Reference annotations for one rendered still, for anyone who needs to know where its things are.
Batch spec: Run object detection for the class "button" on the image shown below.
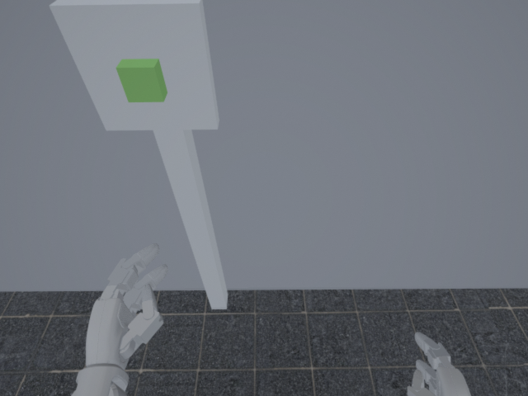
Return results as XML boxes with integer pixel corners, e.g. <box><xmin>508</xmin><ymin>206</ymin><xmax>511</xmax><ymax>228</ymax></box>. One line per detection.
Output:
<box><xmin>116</xmin><ymin>59</ymin><xmax>167</xmax><ymax>102</ymax></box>

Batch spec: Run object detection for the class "left robot forearm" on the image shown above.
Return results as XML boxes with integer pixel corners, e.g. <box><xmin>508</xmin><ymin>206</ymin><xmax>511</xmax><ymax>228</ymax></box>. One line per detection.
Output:
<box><xmin>71</xmin><ymin>364</ymin><xmax>129</xmax><ymax>396</ymax></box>

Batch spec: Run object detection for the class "panel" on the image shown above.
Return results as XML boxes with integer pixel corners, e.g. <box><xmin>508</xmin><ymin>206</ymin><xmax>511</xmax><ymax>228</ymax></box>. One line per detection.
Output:
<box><xmin>49</xmin><ymin>0</ymin><xmax>228</xmax><ymax>309</ymax></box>

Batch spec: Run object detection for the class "robot left hand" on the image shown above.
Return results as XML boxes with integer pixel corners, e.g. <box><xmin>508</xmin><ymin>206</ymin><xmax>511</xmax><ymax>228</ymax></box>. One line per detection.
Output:
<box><xmin>86</xmin><ymin>243</ymin><xmax>168</xmax><ymax>370</ymax></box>

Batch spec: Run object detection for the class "robot right hand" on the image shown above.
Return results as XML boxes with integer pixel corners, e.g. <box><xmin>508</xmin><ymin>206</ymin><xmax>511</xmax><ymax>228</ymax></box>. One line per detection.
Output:
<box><xmin>408</xmin><ymin>332</ymin><xmax>471</xmax><ymax>396</ymax></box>

